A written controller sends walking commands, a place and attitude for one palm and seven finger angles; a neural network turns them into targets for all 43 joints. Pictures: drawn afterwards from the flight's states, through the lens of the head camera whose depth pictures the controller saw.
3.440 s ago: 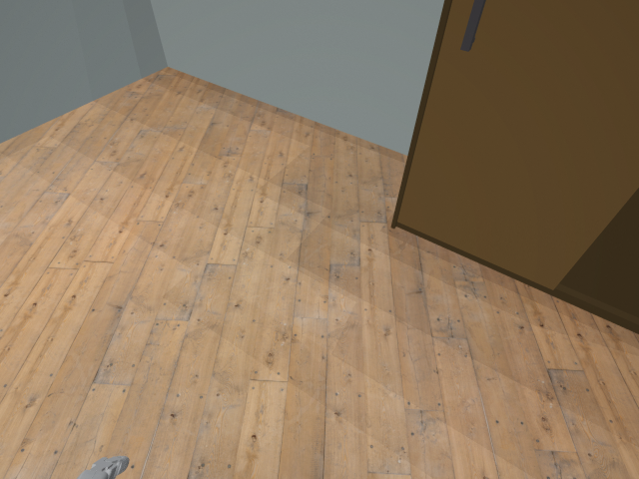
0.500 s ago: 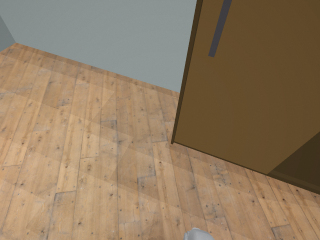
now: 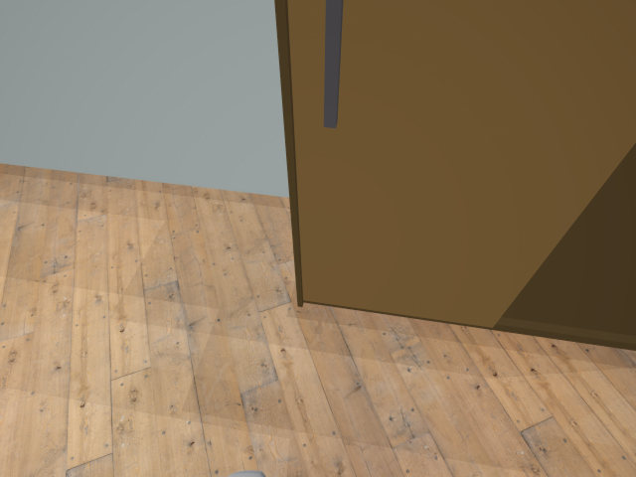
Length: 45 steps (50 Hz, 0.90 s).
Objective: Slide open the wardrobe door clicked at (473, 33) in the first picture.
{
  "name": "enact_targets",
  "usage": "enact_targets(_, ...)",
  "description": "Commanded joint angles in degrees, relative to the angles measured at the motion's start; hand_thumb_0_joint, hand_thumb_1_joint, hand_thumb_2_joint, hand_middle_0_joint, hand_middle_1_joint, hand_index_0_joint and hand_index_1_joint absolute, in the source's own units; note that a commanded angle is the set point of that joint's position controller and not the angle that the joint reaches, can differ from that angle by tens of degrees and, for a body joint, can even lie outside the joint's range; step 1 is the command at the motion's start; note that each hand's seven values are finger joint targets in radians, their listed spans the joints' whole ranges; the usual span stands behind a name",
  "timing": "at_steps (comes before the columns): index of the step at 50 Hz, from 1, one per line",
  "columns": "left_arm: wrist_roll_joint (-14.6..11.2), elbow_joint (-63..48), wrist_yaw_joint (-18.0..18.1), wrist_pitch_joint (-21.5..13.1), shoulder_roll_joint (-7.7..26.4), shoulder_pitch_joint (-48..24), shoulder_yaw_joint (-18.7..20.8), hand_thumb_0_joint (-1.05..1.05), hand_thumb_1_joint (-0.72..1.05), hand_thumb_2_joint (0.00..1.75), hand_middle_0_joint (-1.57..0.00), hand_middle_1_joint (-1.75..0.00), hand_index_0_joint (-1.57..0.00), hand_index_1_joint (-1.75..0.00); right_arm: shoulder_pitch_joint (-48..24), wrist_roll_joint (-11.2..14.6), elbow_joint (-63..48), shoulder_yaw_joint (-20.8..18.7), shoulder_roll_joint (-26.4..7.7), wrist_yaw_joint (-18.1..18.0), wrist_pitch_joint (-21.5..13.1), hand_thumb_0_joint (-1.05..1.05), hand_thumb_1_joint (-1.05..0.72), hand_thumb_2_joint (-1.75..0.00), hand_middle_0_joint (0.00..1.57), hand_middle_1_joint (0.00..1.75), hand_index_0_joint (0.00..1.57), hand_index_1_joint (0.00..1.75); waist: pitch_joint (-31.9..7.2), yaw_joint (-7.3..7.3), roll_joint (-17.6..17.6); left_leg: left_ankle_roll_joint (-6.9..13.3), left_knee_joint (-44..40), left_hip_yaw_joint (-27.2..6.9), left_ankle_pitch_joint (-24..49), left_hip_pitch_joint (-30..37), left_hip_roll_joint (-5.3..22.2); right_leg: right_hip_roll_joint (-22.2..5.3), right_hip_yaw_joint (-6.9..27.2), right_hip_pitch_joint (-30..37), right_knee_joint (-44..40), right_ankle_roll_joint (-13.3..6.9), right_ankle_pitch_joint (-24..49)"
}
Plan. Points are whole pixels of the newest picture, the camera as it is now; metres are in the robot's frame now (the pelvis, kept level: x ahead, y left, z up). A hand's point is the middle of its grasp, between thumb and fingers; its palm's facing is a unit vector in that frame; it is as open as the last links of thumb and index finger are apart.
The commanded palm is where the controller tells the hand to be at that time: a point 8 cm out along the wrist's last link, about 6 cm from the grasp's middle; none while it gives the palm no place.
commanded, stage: take the last steps up to it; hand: left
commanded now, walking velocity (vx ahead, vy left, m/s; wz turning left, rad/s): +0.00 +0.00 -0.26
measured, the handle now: (334, 58) +0.72 +0.02 +0.17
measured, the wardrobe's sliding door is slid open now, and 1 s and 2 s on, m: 0.00 0.00 0.00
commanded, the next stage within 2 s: come to a stop and stand still in 0.88 s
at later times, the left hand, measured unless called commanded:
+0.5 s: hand out of the picture +0.12 +0.20 -0.17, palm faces -0.14 -0.98 -0.16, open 7.4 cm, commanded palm none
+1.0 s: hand (249, 456) +0.18 +0.12 -0.17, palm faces -0.03 -0.98 -0.19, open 7.2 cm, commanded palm none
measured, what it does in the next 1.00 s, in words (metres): walks ahead: left foot, then right foot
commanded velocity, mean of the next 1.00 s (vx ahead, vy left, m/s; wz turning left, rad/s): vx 0.21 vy -0.04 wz -0.06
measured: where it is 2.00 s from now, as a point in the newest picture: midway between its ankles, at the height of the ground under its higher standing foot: outside the picture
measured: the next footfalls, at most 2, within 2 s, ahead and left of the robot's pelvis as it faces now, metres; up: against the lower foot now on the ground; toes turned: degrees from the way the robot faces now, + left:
left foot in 0.10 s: +0.05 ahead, +0.13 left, +0.00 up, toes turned +4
right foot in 0.64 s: +0.15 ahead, -0.15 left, +0.00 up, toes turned -15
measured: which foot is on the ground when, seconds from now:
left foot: up 0.00-0.08, down 0.10-0.64, up 0.66-1.00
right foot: down 0.00-0.10, up 0.12-0.62, down 0.64-1.00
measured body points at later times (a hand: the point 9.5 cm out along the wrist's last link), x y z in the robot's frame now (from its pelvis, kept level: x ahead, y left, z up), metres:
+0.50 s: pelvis +0.05 +0.02 +0.01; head +0.07 +0.04 +0.46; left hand +0.13 +0.25 -0.15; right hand -0.06 -0.18 -0.13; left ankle +0.01 +0.13 -0.74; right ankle +0.06 -0.14 -0.69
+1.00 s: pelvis +0.17 -0.05 +0.00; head +0.18 -0.06 +0.45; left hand +0.18 +0.17 -0.16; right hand +0.23 -0.30 -0.15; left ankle +0.27 +0.05 -0.71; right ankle +0.11 -0.14 -0.74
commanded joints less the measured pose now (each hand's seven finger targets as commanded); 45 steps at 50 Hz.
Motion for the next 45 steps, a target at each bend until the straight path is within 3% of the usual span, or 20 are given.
enact_targets(1,0.2,-3.1,0.6,-0.3,11.7,1.7,3.3,0.00,0.90,0.90,-0.20,-0.30,-0.20,-0.30,4.5,0.3,-2.6,-0.5,-2.5,-0.8,-1.7,0.00,-0.90,-0.90,0.20,0.30,0.20,0.30,-4.9,0.08,-8.6,1.0,-11.9,1.1,2.2,5.7,-1.5,-14.1,15.7,3.4,-7.2,-7.3,12.6)
enact_targets(3,-0.4,-3.2,0.5,0.1,10.1,0.1,2.9,0.00,0.90,0.90,-0.20,-0.30,-0.20,-0.30,9.3,0.4,-1.0,-0.3,-2.7,-0.9,-2.3,0.00,-0.90,-0.90,0.20,0.30,0.20,0.30,-5.1,-2.15,-5.7,1.7,-24.3,1.1,11.5,15.6,-1.2,-10.9,13.2,-1.7,-3.6,-3.7,6.6)
enact_targets(4,-0.9,-3.7,0.3,0.2,7.1,1.5,2.3,0.00,0.90,0.90,-0.20,-0.30,-0.20,-0.30,11.1,-0.1,-0.8,-0.5,-5.6,-1.1,-3.0,0.00,-0.90,-0.90,0.20,0.30,0.20,0.30,-6.0,-2.22,3.9,3.6,-31.5,-6.5,9.6,19.7,5.4,-5.9,9.3,-6.2,2.2,-0.7,-3.3)
enact_targets(5,-1.1,-4.5,-0.2,0.4,4.1,2.3,1.8,0.00,0.90,0.90,-0.20,-0.30,-0.20,-0.30,10.5,-0.9,-1.8,-1.4,-10.8,-1.1,-3.0,0.00,-0.90,-0.90,0.20,0.30,0.20,0.30,-3.1,-2.01,18.1,8.3,-38.7,-20.8,3.4,18.0,17.5,0.5,1.8,-13.7,12.7,3.0,-17.5)
enact_targets(6,-0.3,-5.0,-0.5,0.6,6.0,-0.1,2.1,0.00,0.90,0.90,-0.20,-0.30,-0.20,-0.30,9.1,-1.4,-2.9,-1.5,-12.0,-1.1,-2.5,0.00,-0.90,-0.90,0.20,0.30,0.20,0.30,0.9,-2.74,15.8,12.5,-42.4,-25.5,-6.2,10.8,21.5,0.0,3.0,-14.4,22.9,3.2,-20.4)
enact_targets(8,0.9,-3.3,-1.4,0.7,7.6,0.7,3.1,0.00,0.90,0.90,-0.20,-0.30,-0.20,-0.30,6.0,-1.2,-3.0,-0.5,-8.4,-1.4,-3.3,0.00,-0.90,-0.90,0.20,0.30,0.20,0.30,3.0,-0.91,12.3,10.7,-43.9,-20.7,-9.8,8.6,16.6,-1.7,5.0,-16.2,33.0,3.0,-14.3)
enact_targets(11,0.8,-1.1,-2.3,-0.1,6.0,3.6,2.6,0.00,0.90,0.90,-0.20,-0.30,-0.20,-0.30,7.4,-0.9,-2.2,-0.2,-6.6,-1.4,-4.8,0.00,-0.90,-0.90,0.20,0.30,0.20,0.30,1.2,-0.34,7.0,8.8,-41.4,-10.2,0.2,15.4,11.1,-2.3,3.5,-18.9,37.2,3.9,-6.2)
enact_targets(15,0.5,-0.6,-2.4,-0.6,4.8,1.8,1.8,0.00,0.90,0.90,-0.20,-0.30,-0.20,-0.30,14.9,-0.7,1.1,-0.4,-5.4,-1.5,-5.8,0.00,-0.90,-0.90,0.20,0.30,0.20,0.30,0.5,-2.32,6.7,10.3,-40.0,-8.0,11.8,22.3,12.3,-4.1,2.6,-21.1,33.8,4.6,-4.6)
enact_targets(23,0.1,-1.1,-2.6,-1.0,3.0,-5.2,0.5,0.00,0.90,0.90,-0.20,-0.30,-0.20,-0.30,21.0,-1.2,5.7,-0.9,-4.9,-1.1,-5.6,0.00,-0.90,-0.90,0.20,0.30,0.20,0.30,4.0,-4.69,8.2,12.6,-40.2,-5.8,15.0,21.6,14.2,-6.4,-1.3,-16.3,17.0,4.1,-7.8)
enact_targets(27,-0.2,-0.1,-2.5,-1.8,2.0,-4.3,0.4,0.00,0.90,0.90,-0.20,-0.30,-0.20,-0.30,19.4,-1.4,6.6,-1.2,-5.6,-0.7,-5.2,0.00,-0.90,-0.90,0.20,0.30,0.20,0.30,3.6,-3.38,10.0,11.7,-37.9,-3.8,14.2,17.6,13.4,-4.6,-4.3,-8.1,9.0,3.1,-8.3)
enact_targets(28,-0.2,0.3,-2.4,-2.1,2.3,-2.9,0.6,0.00,0.90,0.90,-0.20,-0.30,-0.20,-0.30,18.9,-1.3,6.8,-1.1,-5.3,-0.6,-5.1,0.00,-0.90,-0.90,0.20,0.30,0.20,0.30,3.6,-2.46,9.8,10.9,-35.9,-3.3,14.5,15.9,12.8,-3.9,-4.7,-4.4,5.4,2.8,-6.8)
enact_targets(30,0.0,3.9,-1.9,-2.9,4.0,5.6,1.2,0.00,0.90,0.90,-0.20,-0.30,-0.20,-0.30,17.8,-0.8,7.1,-0.9,-4.2,-0.4,-5.1,0.00,-0.90,-0.90,0.20,0.30,0.20,0.30,-0.9,1.69,4.7,7.8,-26.0,1.2,14.4,11.0,9.0,-2.7,-5.5,10.5,-2.7,1.8,-0.3)
enact_targets(31,0.2,6.1,-1.3,-3.7,7.8,12.2,2.0,0.00,0.90,0.90,-0.20,-0.30,-0.20,-0.30,18.0,-0.1,6.8,-0.5,-2.3,0.1,-5.3,0.00,-0.90,-0.90,0.20,0.30,0.20,0.30,-5.4,4.53,-2.9,5.6,-14.4,5.3,10.9,1.8,5.8,-10.3,3.0,23.5,-5.3,-1.0,-3.9)
enact_targets(32,0.1,7.8,-0.6,-4.2,14.2,18.9,3.3,0.00,0.90,0.90,-0.20,-0.30,-0.20,-0.30,17.0,0.3,4.6,0.7,1.6,0.3,-5.4,0.00,-0.90,-0.90,0.20,0.30,0.20,0.30,-8.4,6.46,-18.9,3.3,2.5,8.1,-10.4,-11.8,-1.0,-24.6,22.7,31.7,-10.9,-6.4,-5.2)
enact_targets(33,-0.8,7.9,0.0,-3.7,13.9,20.1,3.0,0.00,0.90,0.90,-0.20,-0.30,-0.20,-0.30,12.7,-0.1,2.7,0.1,-1.5,0.2,-4.6,0.00,-0.90,-0.90,0.20,0.30,0.20,0.30,-5.7,6.90,-13.2,4.3,10.5,1.7,-11.5,-13.0,0.1,-26.8,24.9,25.0,-14.9,-8.2,-4.7)
enact_targets(35,-0.7,6.6,0.3,-4.0,9.3,12.0,2.3,0.00,0.90,0.90,-0.20,-0.30,-0.20,-0.30,11.4,-0.3,3.9,-0.5,0.0,0.5,-4.4,0.00,-0.90,-0.90,0.20,0.30,0.20,0.30,0.7,3.99,-11.3,4.6,15.5,-0.3,-3.1,-13.0,3.2,-23.1,19.1,14.4,-17.0,-7.4,-10.2)
enact_targets(37,-0.6,5.8,0.6,-4.4,4.6,8.0,0.7,0.00,0.90,0.90,-0.20,-0.30,-0.20,-0.30,12.2,-0.6,4.8,-0.5,1.0,0.6,-3.8,0.00,-0.90,-0.90,0.20,0.30,0.20,0.30,3.9,0.84,-6.2,3.7,13.5,-0.3,2.6,-9.8,4.4,-19.6,9.6,8.2,-16.9,-5.9,0.1)
enact_targets(39,-0.2,5.6,0.8,-5.3,2.2,8.6,0.3,0.00,0.90,0.90,-0.20,-0.30,-0.20,-0.30,13.7,-0.8,5.2,-0.5,3.1,0.7,-3.4,0.00,-0.90,-0.90,0.20,0.30,0.20,0.30,3.2,-0.89,-3.6,2.7,10.7,0.8,5.0,-7.8,3.6,-17.7,4.2,7.1,-15.8,-5.6,13.6)
enact_targets(42,-0.2,5.4,0.9,-5.6,2.9,8.8,-0.3,0.00,0.90,0.90,-0.20,-0.30,-0.20,-0.30,11.7,-0.7,4.0,-0.4,2.9,1.0,-3.0,0.00,-0.90,-0.90,0.20,0.30,0.20,0.30,2.4,-1.30,-6.4,2.0,4.6,1.8,7.0,-6.9,3.0,-16.7,1.4,7.8,-14.8,-6.2,21.2)
enact_targets(45,-0.1,6.0,0.9,-5.7,4.6,9.8,-0.3,0.00,0.90,0.90,-0.20,-0.30,-0.20,-0.30,6.6,-0.5,2.1,-0.1,2.2,1.6,-3.3,0.00,-0.90,-0.90,0.20,0.30,0.20,0.30,2.1,-0.29,-7.5,2.1,-3.6,3.0,8.6,-5.7,2.2,-16.2,1.2,9.8,-13.5,-6.3,24.2)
